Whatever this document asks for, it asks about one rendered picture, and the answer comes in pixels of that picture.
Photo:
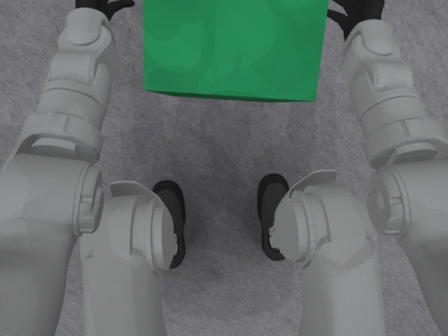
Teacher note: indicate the left robot upper arm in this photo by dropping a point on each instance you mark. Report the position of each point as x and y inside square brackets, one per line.
[46, 203]

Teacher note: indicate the right robot thigh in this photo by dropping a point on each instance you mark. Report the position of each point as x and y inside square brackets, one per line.
[342, 295]

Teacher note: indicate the left robot hand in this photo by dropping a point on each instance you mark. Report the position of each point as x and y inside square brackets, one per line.
[103, 6]

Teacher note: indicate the robot left forearm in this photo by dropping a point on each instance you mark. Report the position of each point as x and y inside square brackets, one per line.
[74, 99]

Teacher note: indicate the carton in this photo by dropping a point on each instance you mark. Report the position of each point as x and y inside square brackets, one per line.
[245, 50]

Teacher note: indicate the right robot hand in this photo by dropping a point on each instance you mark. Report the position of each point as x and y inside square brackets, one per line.
[357, 11]

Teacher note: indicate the robot right forearm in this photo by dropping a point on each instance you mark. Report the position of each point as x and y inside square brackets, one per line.
[394, 121]

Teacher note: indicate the left robot foot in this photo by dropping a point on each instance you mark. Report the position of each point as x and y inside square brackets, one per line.
[171, 194]

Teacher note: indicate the right robot upper arm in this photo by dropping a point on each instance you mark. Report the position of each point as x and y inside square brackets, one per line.
[409, 201]

